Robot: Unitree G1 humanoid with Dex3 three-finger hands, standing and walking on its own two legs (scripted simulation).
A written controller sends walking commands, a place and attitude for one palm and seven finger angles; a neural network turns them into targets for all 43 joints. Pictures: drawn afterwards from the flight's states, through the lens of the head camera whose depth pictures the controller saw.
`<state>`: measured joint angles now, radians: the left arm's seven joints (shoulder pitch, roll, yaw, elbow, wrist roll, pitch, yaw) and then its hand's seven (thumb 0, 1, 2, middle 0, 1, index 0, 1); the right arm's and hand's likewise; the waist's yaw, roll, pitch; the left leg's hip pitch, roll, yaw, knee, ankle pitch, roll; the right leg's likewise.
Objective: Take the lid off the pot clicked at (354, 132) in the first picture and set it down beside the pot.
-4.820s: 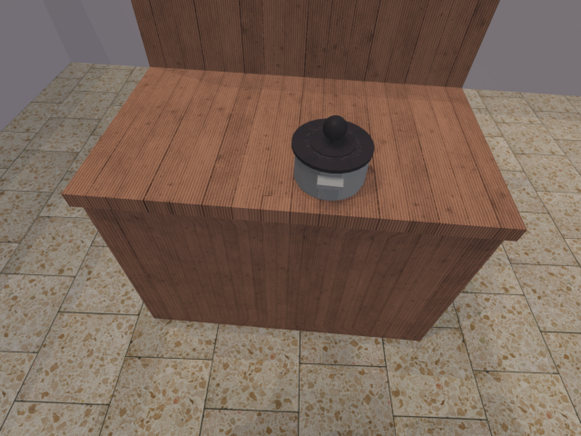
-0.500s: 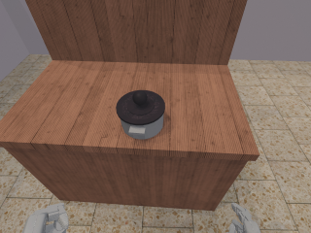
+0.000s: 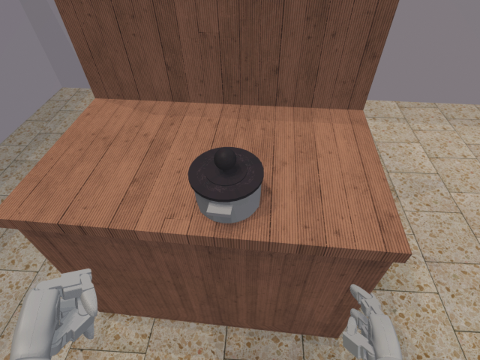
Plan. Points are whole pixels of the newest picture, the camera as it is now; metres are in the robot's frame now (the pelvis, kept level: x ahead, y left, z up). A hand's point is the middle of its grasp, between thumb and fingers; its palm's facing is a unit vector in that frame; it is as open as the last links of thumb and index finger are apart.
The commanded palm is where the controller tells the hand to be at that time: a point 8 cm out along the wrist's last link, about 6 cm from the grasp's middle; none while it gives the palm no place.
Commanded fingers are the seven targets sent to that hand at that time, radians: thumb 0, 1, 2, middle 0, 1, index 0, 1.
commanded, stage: raise the hand higher, near the body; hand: left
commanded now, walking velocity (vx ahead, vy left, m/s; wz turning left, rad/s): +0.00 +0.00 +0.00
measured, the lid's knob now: (225, 159) +0.50 +0.10 +0.05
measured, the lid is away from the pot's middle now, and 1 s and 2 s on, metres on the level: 0.00 0.00 0.00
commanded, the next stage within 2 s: reach forward and open the fingers in 0.12 s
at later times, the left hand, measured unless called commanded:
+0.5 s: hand (72, 285) +0.18 +0.26 +0.09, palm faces -0.04 -0.08 -1.00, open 2.9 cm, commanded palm +0.16 +0.26 +0.15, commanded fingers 0.00 0.42 1.14 -1.12 -0.97 -1.12 -0.97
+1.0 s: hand (89, 258) +0.21 +0.25 +0.11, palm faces -0.17 -0.02 -0.98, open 7.8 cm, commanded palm +0.20 +0.26 +0.18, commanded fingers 0.00 -0.33 1.42 -0.81 -0.08 -0.81 -0.08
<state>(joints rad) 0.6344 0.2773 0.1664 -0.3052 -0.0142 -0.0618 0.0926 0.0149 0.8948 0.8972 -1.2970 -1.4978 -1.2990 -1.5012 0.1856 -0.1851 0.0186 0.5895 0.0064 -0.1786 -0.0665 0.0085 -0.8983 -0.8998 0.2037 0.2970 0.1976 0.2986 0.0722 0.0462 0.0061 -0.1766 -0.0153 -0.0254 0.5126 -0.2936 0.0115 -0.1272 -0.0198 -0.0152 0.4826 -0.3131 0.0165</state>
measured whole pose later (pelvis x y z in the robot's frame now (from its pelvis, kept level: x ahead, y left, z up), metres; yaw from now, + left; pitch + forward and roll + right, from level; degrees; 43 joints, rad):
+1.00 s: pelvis -0.03 +0.00 +0.00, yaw +1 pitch -1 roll +0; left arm 0.16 0.65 0.03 -0.25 0.78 -0.01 -0.24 0.00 -0.05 1.32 -0.94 -0.42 -0.94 -0.42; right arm 0.13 -0.27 0.01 0.58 0.04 0.05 -0.02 0.01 -0.90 -0.90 0.20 0.30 0.20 0.30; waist 0.06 0.12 0.01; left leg -0.23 -0.02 -0.03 0.46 -0.21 0.02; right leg -0.18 -0.03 -0.03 0.44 -0.24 0.02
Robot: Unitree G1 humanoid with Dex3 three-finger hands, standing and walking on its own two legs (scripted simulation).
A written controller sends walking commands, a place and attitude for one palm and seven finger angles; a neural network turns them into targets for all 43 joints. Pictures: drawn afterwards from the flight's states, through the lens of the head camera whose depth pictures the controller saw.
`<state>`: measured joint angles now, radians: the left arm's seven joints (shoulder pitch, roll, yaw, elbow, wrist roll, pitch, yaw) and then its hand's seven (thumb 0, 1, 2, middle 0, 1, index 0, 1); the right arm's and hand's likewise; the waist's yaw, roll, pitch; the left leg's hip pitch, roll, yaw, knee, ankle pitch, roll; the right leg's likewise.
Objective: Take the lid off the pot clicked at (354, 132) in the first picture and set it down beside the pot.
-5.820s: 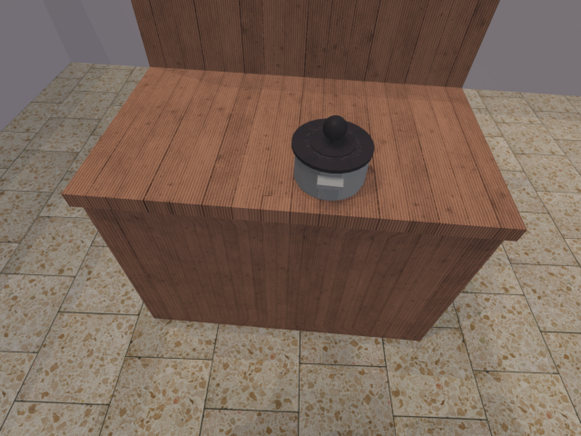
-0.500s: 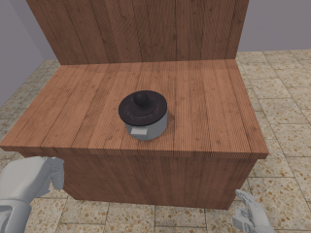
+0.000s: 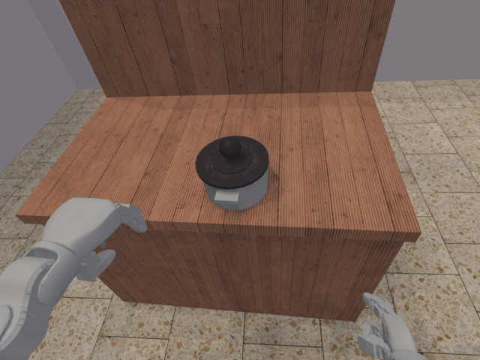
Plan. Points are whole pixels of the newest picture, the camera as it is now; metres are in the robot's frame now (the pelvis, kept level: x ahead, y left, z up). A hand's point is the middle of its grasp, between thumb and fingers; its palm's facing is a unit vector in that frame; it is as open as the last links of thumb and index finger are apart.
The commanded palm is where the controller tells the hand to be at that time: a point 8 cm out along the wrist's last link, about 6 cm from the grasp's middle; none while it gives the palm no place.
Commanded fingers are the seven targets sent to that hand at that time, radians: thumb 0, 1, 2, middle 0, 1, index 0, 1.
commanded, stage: reach forward and open the fingers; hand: left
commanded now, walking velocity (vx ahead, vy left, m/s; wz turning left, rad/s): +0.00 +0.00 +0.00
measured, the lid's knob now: (230, 147) +0.54 +0.09 +0.05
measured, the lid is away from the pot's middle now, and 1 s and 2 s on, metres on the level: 0.00 0.00 0.00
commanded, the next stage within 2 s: move the open hand above the knob in 0.32 s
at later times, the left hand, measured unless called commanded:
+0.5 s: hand (114, 214) +0.29 +0.24 +0.12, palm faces -0.16 -0.08 -0.98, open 10.4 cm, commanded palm +0.29 +0.24 +0.20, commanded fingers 0.00 -0.36 1.49 -0.82 -0.08 -0.82 -0.08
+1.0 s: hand (149, 162) +0.38 +0.20 +0.15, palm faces -0.14 -0.07 -0.99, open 10.4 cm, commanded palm +0.36 +0.19 +0.20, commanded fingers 0.00 -0.36 1.49 -0.82 -0.08 -0.82 -0.08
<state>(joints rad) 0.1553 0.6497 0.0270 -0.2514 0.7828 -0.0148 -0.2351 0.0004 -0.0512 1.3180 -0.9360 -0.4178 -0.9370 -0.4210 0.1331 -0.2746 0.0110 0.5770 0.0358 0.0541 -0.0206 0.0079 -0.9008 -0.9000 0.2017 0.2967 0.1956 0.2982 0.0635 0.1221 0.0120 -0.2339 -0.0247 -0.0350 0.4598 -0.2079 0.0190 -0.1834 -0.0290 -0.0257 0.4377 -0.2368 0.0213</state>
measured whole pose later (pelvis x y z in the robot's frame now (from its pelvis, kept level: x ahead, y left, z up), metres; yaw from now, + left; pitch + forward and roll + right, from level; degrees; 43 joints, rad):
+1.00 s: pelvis +0.01 -0.01 +0.00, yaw +0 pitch +1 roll +1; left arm -0.45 0.58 -0.11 0.18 0.80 0.20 -0.33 0.00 -0.35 1.48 -0.83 -0.08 -0.83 -0.09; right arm 0.15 -0.30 0.01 0.57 0.07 0.10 0.02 0.01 -0.90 -0.90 0.20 0.30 0.19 0.30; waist 0.01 0.12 -0.01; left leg -0.26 -0.02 -0.03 0.47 -0.23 0.00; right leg -0.23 -0.03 -0.02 0.50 -0.29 0.00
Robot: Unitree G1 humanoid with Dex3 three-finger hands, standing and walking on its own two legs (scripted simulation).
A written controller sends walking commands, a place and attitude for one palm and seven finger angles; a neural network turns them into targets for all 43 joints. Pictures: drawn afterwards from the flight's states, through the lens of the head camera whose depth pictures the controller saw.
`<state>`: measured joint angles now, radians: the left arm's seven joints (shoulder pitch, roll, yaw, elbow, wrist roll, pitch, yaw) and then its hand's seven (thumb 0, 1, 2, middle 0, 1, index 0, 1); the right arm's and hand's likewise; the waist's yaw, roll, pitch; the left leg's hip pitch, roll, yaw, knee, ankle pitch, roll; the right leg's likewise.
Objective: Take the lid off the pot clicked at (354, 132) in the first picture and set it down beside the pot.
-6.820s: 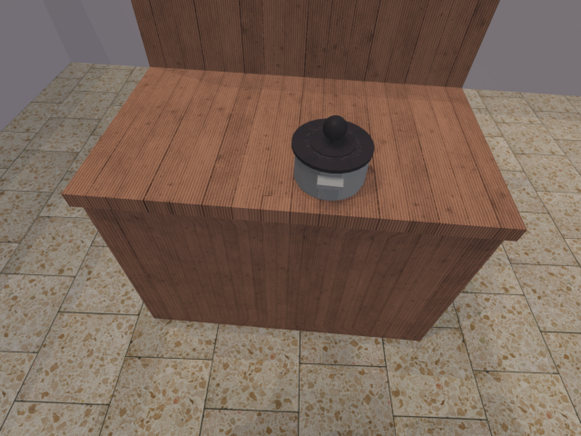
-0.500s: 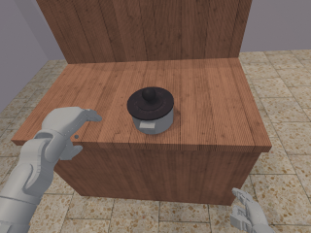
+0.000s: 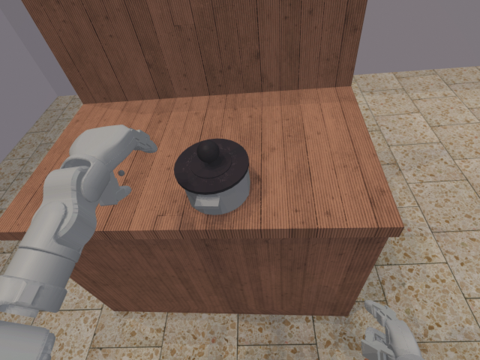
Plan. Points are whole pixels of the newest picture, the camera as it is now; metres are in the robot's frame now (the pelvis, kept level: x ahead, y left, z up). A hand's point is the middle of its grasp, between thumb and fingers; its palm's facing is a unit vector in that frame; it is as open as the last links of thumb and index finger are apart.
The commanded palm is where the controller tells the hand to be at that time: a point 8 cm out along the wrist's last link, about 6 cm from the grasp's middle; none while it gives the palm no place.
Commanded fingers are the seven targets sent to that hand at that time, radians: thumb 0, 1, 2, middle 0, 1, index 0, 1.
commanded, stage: move the open hand above the knob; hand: left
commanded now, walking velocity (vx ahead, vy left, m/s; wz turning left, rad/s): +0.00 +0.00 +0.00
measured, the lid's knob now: (208, 151) +0.52 +0.11 +0.05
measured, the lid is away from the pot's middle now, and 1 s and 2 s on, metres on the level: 0.00 0.00 0.00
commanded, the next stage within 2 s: lower the open fingers around the knob in 1.84 s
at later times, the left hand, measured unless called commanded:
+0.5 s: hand (161, 160) +0.41 +0.16 +0.13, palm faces -0.22 -0.02 -0.98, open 10.4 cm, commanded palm +0.41 +0.17 +0.20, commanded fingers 0.00 -0.36 1.49 -0.82 -0.08 -0.82 -0.08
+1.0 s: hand (193, 136) +0.48 +0.12 +0.13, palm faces -0.28 -0.02 -0.96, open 10.4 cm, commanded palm +0.48 +0.12 +0.20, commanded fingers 0.00 -0.36 1.49 -0.82 -0.08 -0.82 -0.08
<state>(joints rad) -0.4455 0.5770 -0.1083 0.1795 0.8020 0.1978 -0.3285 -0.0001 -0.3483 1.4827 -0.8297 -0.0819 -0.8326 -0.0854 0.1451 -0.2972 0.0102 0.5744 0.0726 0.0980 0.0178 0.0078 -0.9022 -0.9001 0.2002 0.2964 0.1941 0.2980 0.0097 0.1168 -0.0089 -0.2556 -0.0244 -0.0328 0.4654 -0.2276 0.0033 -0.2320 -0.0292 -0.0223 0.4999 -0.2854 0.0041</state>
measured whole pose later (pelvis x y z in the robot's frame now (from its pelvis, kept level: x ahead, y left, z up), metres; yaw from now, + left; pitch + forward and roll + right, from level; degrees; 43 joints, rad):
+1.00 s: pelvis +0.01 +0.01 +0.00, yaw -1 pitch +6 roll +1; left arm -1.04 0.34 -0.34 0.85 0.88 0.31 -0.28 0.00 -0.35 1.48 -0.83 -0.08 -0.83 -0.08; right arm 0.23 -0.27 0.01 0.68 0.06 0.12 0.00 0.00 -0.90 -0.90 0.20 0.30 0.20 0.30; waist -0.08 0.08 -0.04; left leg -0.36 -0.04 -0.01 0.49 -0.24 0.02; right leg -0.35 -0.05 0.00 0.53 -0.29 0.02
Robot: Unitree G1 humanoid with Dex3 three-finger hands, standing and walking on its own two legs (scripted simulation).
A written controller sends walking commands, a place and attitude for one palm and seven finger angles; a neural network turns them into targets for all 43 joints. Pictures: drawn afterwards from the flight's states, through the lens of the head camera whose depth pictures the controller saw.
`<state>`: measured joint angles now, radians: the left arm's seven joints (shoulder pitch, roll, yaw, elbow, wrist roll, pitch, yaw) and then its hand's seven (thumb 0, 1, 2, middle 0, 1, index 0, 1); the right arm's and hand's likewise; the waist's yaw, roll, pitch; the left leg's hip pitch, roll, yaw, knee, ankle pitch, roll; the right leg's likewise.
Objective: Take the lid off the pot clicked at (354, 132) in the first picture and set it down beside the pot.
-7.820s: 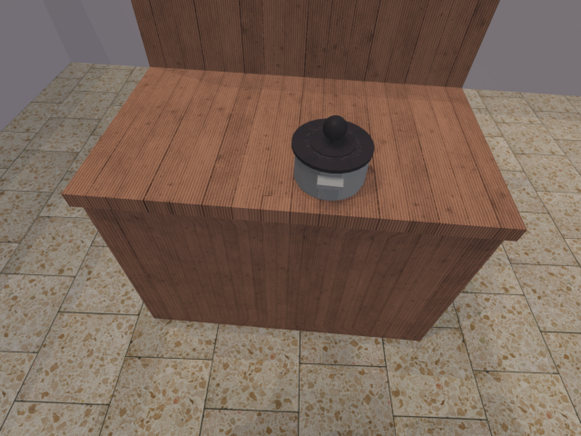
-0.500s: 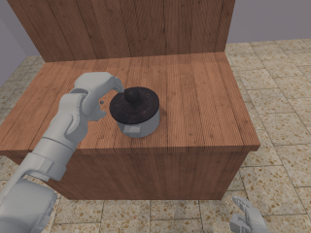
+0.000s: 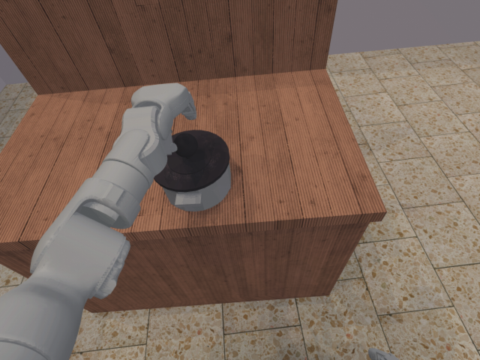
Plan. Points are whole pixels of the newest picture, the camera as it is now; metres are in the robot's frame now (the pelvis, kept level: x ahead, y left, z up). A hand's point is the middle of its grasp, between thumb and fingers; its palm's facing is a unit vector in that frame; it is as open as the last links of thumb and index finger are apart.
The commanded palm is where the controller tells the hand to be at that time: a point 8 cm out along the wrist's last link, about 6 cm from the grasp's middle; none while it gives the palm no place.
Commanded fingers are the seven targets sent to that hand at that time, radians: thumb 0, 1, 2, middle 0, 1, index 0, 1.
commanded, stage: move the open hand above the knob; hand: left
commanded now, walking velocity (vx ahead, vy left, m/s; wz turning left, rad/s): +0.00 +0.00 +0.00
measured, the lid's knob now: (185, 145) +0.51 +0.10 +0.06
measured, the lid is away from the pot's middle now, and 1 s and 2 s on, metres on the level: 0.00 0.00 0.00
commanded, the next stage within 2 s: lower the open fingers around the knob in 0.84 s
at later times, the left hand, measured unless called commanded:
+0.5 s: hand (166, 124) +0.49 +0.11 +0.14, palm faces -0.27 -0.05 -0.96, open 10.4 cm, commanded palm +0.47 +0.11 +0.20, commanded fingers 0.00 -0.36 1.49 -0.82 -0.08 -0.82 -0.08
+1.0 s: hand (176, 122) +0.49 +0.10 +0.13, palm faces -0.29 -0.06 -0.96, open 10.4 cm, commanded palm +0.48 +0.11 +0.20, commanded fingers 0.00 -0.36 1.49 -0.82 -0.08 -0.82 -0.08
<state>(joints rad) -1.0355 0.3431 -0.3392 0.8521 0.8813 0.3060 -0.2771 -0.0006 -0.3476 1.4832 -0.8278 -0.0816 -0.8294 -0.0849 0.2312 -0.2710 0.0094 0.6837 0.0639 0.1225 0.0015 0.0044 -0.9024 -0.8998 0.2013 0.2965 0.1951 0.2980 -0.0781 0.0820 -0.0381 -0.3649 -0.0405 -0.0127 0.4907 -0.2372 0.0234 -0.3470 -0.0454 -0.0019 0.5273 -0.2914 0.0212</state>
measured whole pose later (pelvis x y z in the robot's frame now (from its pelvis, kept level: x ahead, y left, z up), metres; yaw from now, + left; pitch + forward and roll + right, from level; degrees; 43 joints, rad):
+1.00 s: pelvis +0.01 +0.00 +0.00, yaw -1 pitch +8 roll +1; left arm -1.10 0.31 -0.30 0.96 0.89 0.28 -0.25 0.00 -0.35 1.48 -0.83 -0.08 -0.83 -0.09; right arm 0.24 -0.26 0.02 0.70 0.06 0.11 -0.01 0.00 -0.90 -0.90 0.20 0.30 0.20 0.30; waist -0.09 0.07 -0.06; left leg -0.38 -0.04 0.00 0.48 -0.24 0.03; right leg -0.36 -0.04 0.01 0.51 -0.29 0.03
